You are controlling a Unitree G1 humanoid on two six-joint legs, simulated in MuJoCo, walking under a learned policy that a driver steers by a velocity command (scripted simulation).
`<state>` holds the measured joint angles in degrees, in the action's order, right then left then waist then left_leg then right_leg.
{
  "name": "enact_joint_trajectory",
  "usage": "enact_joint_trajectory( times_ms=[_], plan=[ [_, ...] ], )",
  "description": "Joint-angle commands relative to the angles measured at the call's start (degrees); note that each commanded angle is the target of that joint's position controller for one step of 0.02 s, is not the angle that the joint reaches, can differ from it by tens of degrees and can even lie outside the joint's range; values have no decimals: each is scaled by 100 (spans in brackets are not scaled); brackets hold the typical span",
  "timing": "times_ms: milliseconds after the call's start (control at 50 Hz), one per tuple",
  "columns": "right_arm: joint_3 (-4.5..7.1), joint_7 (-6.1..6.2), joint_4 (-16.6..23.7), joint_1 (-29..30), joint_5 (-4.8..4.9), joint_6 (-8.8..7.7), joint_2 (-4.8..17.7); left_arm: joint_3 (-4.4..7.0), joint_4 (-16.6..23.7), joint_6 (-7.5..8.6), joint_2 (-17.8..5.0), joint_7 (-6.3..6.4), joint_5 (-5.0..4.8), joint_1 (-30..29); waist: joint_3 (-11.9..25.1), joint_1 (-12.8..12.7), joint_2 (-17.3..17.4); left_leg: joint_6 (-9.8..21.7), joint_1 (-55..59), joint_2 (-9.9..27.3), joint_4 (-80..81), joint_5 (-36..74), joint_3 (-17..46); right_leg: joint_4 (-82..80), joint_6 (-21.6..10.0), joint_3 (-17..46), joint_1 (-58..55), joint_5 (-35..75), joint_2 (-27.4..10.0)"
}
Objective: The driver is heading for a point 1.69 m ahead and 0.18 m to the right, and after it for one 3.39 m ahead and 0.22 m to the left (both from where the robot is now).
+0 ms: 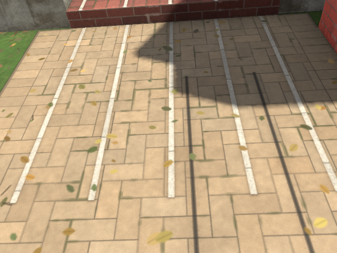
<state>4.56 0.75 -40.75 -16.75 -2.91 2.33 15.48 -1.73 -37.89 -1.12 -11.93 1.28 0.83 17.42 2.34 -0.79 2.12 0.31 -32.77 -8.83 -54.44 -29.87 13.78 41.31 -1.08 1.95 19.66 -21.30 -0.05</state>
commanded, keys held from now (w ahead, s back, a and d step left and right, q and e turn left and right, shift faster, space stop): no key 1.00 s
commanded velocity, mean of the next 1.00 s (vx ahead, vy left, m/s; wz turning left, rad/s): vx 0.00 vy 0.00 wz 0.02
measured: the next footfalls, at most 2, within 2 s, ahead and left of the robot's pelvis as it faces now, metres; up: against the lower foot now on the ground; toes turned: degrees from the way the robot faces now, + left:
left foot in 0.52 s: +0.16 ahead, +0.11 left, +0.00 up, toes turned -1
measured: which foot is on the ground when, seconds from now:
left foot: up 0.00-0.50, down 0.52-1.00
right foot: down 0.00-1.00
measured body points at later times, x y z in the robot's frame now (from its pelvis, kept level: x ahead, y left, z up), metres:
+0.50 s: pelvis +0.06 +0.00 +0.01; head +0.05 +0.00 +0.46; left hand +0.04 +0.23 -0.13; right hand +0.27 -0.17 -0.09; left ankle +0.13 +0.11 -0.71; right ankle +0.02 -0.10 -0.72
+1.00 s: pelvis +0.12 +0.03 +0.02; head +0.13 +0.03 +0.47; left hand +0.13 +0.27 -0.14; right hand +0.15 -0.21 -0.13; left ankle +0.12 +0.12 -0.72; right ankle +0.03 -0.11 -0.72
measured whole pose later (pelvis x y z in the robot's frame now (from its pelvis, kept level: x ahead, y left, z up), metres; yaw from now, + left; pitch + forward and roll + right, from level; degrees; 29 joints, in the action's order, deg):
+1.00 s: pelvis +0.12 +0.03 +0.02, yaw -1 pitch -1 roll +0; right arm 2.0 0.8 -54.1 -16.7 -1.0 -1.0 9.2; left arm 2.5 -58.5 0.0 -10.6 1.3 1.0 18.5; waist -1.6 0.4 -1.3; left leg 2.8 -12.7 -3.1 -29.2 -15.5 -1.3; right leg 26.1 1.2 3.6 2.9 -22.2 -0.9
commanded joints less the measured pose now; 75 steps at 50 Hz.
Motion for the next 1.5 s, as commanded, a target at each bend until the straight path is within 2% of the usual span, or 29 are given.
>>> enact_joint_trajectory(
  times_ms=[20, 60, 100, 140, 180, 220, 260, 320, 360, 380, 400, 420, 440, 460, 500, 520, 540, 560, 580, 600, 620, 640, 660, 680, 720, 760, 880, 1180, 1500],
  plan=[
    [-6, -32, 435, 512, -78, -185, -55, 213, -102, 194, -787, 101, 202, 422, -1068, 116, -1476, -176, -3060, -404, -2162, 462, 146, -2297, -118, 2832, -729, -1140, -1341],
    [-18, -81, 258, 316, -111, -91, -51, 129, -96, 205, -495, 7, 174, 82, -534, 379, -1551, -253, -2642, -489, -3773, 934, -336, -1987, -174, 1871, 44, -319, -868],
    [-87, -99, 349, 444, -81, 6, -94, 150, -139, 208, -507, -61, 123, 59, -350, 458, -1152, -344, -2553, -441, -5037, 1106, -588, -1939, -437, 1650, 460, 89, -814],
    [-202, -85, 482, 791, -79, 81, -189, 194, -267, 220, -579, -24, 69, 337, -478, 294, -758, -394, -2883, -325, -5634, 1252, -728, -1895, -692, 1611, 367, 446, -868],
    [-288, -59, 635, 1146, -120, 140, -294, 216, -444, 237, -579, 53, 7, 818, -430, 62, -561, -415, -3203, -212, -5706, 1353, -800, -1727, -873, 1613, -153, 1028, -917],
    [-350, -49, 718, 1356, -133, 192, -377, 214, -623, 237, -527, 137, -8, 1282, -248, -157, -574, -419, -3414, -114, -5569, 1303, -865, -1608, -1019, 1663, -818, 1341, -943],
    [-400, -59, 786, 1528, -131, 211, -453, 222, -764, 233, -474, 219, 22, 1570, -149, -316, -670, -422, -3615, 40, -5286, 1236, -930, -1545, -1189, 1770, -1405, 1571, -997],
    [-478, -117, 882, 1746, -105, 207, -535, 260, -838, 219, -423, 290, 79, 1607, -178, -374, -702, -438, -3457, 458, -4155, 1403, -1038, -1617, -1307, 1841, -1753, 1600, -1067],
    [-552, -165, 912, 1881, -35, 176, -594, 276, -856, 178, -371, 304, 112, 1454, -281, -382, -713, -430, -2693, 855, -2477, 1684, -1120, -1861, -1229, 1736, -1553, 1163, -1001],
    [-577, -200, 900, 1953, 29, 164, -617, 310, -856, 146, -385, 303, 110, 1381, -364, -431, -777, -398, -2065, 991, -1555, 1859, -1116, -2066, -1227, 1685, -1301, 898, -1002],
    [-567, -239, 863, 1984, 125, 93, -564, 329, -767, 134, -422, 290, 55, 1139, -525, -386, -780, -333, -1171, 1193, -332, 2296, -977, -2189, -1210, 1577, -809, 731, -1043],
    [-564, -258, 713, 1860, 258, 33, -620, 355, -775, 133, -501, 236, -36, 978, -583, -310, -890, -263, 30, 1179, 642, 2401, -1053, -2212, -1129, 1256, -167, 883, -940],
    [-529, -265, 559, 1657, 332, -13, -591, 398, -847, 132, -687, 143, -19, 1151, -540, -365, -1074, -187, 1049, 861, 952, 1792, -1403, -2271, -1099, 1127, 235, 1101, -924],
    [-451, -227, 480, 1443, 337, -35, -430, 441, -899, 114, -741, 26, 26, 1333, -550, -408, -1049, -107, 1611, 652, 1007, 1439, -1678, -2201, -1149, 1216, 396, 1552, -1031],
    [-372, -75, 175, 884, 307, -166, -328, 414, -933, 84, -537, -41, 83, 1296, -806, -156, -571, 16, 2418, 673, 2630, 2025, -1604, -1771, -879, 1223, 499, 1906, -914],
    [-342, 8, 84, 567, 261, -293, -225, 408, -988, 146, -444, -73, 130, 1383, -666, -108, -487, 42, 3046, 1182, 3001, 2442, -1070, -1471, -600, 1106, 561, 1873, -779],
    [-320, 44, 55, 25, 123, -393, 70, 362, -965, 199, -121, -110, 123, 1867, -20, -208, 407, 258, 4073, 2609, 2619, 4484, 258, -785, -323, 735, 942, -68, -509],
    [-343, 96, 30, 224, 206, -346, -63, 403, -1030, 137, -241, -101, -124, 1604, 253, -20, 1023, 740, 3454, 2774, 3095, 3974, 953, -916, -113, 341, 750, -459, -157],
    [-406, 101, 35, 453, 262, -319, -316, 485, -1032, 65, -482, -104, -71, 1127, -150, -10, 704, 718, 2925, 2405, 3293, 2945, 850, -998, -41, 275, 433, -121, -171],
    [-411, 93, 42, 725, 268, -296, -316, 489, -1008, 42, -370, -149, -9, 895, -216, -79, 643, 558, 2562, 2118, 3416, 2094, 592, -1158, -50, 262, 104, 226, -91],
    [-392, 85, 22, 803, 226, -271, -267, 449, -1092, 25, -195, -188, 18, 928, -303, -133, 573, 436, 2348, 1912, 3531, 1613, 312, -1304, -41, 277, -138, 436, -92],
    [-356, 95, -22, 789, 215, -260, -188, 447, -1161, 5, -151, -213, 48, 956, -391, -171, 563, 308, 2071, 1731, 3574, 1177, 80, -1424, -24, 274, -476, 687, -110],
    [-326, 85, -80, 734, 202, -265, -159, 438, -1267, 19, -109, -209, 70, 1045, -429, -179, 488, 240, 2014, 1594, 3556, 1197, -63, -1489, -4, 301, -655, 866, -154],
    [-311, 78, -141, 613, 213, -300, -160, 458, -1341, 44, -177, -179, 76, 1083, -366, -150, 391, 221, 2088, 1546, 3482, 1534, -119, -1548, 17, 330, -796, 985, -219],
    [-277, 70, -277, 428, 232, -376, -137, 498, -1480, 88, -315, -116, 52, 1101, -200, -125, 244, 248, 2374, 1508, 3301, 2417, -242, -1605, 46, 354, -885, 1102, -300],
    [-244, 65, -418, 295, 230, -415, -100, 506, -1583, 117, -333, -78, 35, 1025, -93, -98, 106, 302, 2582, 1494, 3115, 3082, -349, -1663, 51, 350, -944, 1177, -335],
    [-171, 31, -852, -21, 200, -409, -67, 508, -1872, 112, -305, -19, 26, 818, -302, -19, -173, 355, 2552, 1407, 2913, 3631, -589, -1757, 37, 327, -1077, 1375, -412],
    [-93, 36, -1613, -184, 195, -336, -171, 428, -2387, 184, -97, 60, 19, 688, -599, 102, -289, 330, 2622, 1304, 2797, 3396, -781, -1891, -20, 331, -1044, 1728, -522],
    [-112, 46, -2043, -125, 200, -305, -306, 359, -2606, 225, 116, 68, 44, 801, -790, 130, -322, 249, 2508, 1298, 2917, 2832, -788, -2026, -50, 350, -978, 1506, -538]
  ],
)
Over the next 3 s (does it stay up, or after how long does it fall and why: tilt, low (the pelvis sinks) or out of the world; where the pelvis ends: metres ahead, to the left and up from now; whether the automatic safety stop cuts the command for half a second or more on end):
stays up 0.68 0.04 0.00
